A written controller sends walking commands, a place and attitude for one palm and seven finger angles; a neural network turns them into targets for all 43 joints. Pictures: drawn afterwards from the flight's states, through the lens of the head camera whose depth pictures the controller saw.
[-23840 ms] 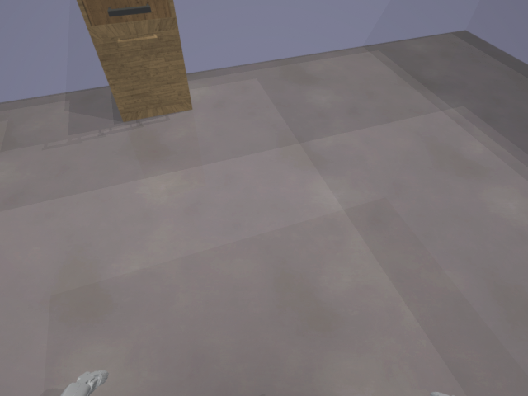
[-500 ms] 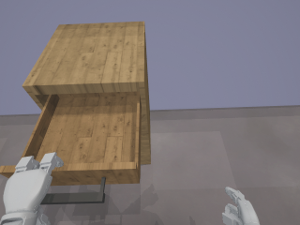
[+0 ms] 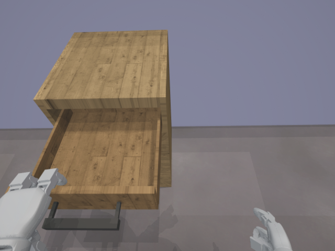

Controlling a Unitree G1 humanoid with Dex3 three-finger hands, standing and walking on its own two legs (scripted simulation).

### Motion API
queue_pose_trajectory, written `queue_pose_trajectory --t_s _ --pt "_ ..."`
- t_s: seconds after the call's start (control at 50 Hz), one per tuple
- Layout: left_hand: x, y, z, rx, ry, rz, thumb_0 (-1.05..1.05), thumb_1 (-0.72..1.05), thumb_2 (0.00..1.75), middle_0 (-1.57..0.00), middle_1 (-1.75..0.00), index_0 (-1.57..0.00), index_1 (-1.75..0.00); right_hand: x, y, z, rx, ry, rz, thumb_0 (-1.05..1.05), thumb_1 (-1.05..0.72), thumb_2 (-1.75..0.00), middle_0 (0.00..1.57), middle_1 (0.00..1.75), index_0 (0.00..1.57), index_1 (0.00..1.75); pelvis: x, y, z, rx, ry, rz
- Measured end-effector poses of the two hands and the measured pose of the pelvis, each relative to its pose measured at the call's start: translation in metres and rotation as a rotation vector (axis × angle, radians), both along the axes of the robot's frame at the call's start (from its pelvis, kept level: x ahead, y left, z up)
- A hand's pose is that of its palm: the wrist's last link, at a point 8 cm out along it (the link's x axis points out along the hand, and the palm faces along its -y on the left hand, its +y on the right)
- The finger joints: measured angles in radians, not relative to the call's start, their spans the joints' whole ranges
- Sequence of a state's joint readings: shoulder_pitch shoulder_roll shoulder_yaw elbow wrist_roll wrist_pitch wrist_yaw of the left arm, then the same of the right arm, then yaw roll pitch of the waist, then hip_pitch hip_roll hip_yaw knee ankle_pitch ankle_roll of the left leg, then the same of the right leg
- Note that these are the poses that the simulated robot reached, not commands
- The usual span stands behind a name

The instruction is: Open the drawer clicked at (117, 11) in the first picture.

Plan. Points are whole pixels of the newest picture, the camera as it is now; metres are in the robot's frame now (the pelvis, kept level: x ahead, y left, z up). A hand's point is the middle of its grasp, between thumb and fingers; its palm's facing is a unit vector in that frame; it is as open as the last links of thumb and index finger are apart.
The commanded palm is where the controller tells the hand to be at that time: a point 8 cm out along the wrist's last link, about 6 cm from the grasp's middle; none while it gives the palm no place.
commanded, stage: lift the hand off the handle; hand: left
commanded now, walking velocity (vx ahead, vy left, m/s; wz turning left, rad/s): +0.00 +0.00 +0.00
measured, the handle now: (84, 215) +0.21 +0.27 -0.10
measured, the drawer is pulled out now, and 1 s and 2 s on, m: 0.29 0.29 0.29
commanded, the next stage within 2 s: draw the hand back to the body in 0.22 s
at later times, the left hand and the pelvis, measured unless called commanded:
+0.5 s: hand (36, 213) +0.17 +0.29 +0.06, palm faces +0.00 -0.07 -1.00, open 13.8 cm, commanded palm +0.15 +0.29 +0.11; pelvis +0.00 +0.01 +0.01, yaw +0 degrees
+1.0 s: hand (31, 207) +0.17 +0.27 +0.11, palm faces +0.19 -0.53 -0.83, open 13.8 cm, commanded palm +0.14 +0.29 +0.16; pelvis -0.01 +0.01 +0.02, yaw +1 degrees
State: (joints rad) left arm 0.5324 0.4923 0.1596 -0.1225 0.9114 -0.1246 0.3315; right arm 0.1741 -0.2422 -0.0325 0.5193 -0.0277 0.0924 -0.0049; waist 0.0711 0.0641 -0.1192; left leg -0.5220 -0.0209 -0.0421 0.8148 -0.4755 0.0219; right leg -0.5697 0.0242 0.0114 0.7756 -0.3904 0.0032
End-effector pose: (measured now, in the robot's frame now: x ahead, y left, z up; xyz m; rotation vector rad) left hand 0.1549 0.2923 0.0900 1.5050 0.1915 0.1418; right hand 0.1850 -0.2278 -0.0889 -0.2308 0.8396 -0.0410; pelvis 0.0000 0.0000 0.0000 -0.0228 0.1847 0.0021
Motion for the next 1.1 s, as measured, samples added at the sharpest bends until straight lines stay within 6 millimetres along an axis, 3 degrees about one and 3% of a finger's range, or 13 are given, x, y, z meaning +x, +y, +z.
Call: queue_pose_trajectory --t_s 0.2,0.38,0.5,0.6,0.94,1.02,1.1 --pt "0.005 -0.005 0.014 -0.001 -0.027 -0.022 0.00 -0.49 0.30 -0.32 -1.20 -0.32 -1.20 -0.001 0.007 0.004 0.019 -0.011 0.004 0.01 -0.90 -0.89 0.20 0.29 0.20 0.30 -0.002 0.003 0.004 0.001 -0.019 -0.001" --pt "-0.002 0.001 0.008 -0.020 0.025 0.007 0.00 -0.49 0.30 -0.32 -1.20 -0.32 -1.20 -0.003 0.010 0.008 0.017 -0.008 0.009 0.01 -0.90 -0.89 0.20 0.30 0.20 0.30 -0.003 0.004 0.007 0.001 -0.029 -0.003" --pt "-0.007 -0.007 0.025 -0.004 -0.030 -0.051 0.00 -0.49 0.30 -0.33 -1.20 -0.32 -1.20 0.000 0.011 0.012 0.006 -0.018 0.016 0.01 -0.90 -0.89 0.20 0.29 0.20 0.30 -0.002 0.006 0.008 -0.002 -0.040 -0.002" --pt "-0.011 0.000 0.038 0.020 -0.061 -0.025 0.00 -0.49 0.30 -0.32 -1.20 -0.32 -1.20 0.003 0.014 0.014 0.026 -0.033 0.016 0.01 -0.90 -0.89 0.20 0.29 0.20 0.30 -0.004 0.007 0.009 -0.001 -0.051 0.000" --pt "-0.018 -0.005 0.061 0.003 -0.054 -0.038 0.00 -0.49 0.30 -0.33 -1.20 -0.32 -1.20 0.011 0.028 0.028 0.030 -0.077 0.060 0.01 -0.90 -0.89 0.20 0.29 0.20 0.30 -0.006 0.008 0.017 -0.001 -0.096 0.011" --pt "-0.015 0.000 0.057 -0.640 -0.237 0.149 -0.01 -0.47 0.31 -0.32 -1.18 -0.32 -1.19 0.008 0.031 0.034 0.064 -0.150 0.001 0.01 -0.90 -0.89 0.20 0.29 0.20 0.30 -0.004 0.008 0.022 0.004 -0.154 0.026" --pt "-0.008 -0.006 0.056 -0.943 -0.374 0.203 -0.01 -0.41 0.34 -0.31 -1.14 -0.31 -1.14 0.000 0.033 0.040 0.047 -0.172 -0.009 0.01 -0.90 -0.89 0.20 0.29 0.20 0.30 0.005 0.003 0.026 0.013 -0.183 0.037"
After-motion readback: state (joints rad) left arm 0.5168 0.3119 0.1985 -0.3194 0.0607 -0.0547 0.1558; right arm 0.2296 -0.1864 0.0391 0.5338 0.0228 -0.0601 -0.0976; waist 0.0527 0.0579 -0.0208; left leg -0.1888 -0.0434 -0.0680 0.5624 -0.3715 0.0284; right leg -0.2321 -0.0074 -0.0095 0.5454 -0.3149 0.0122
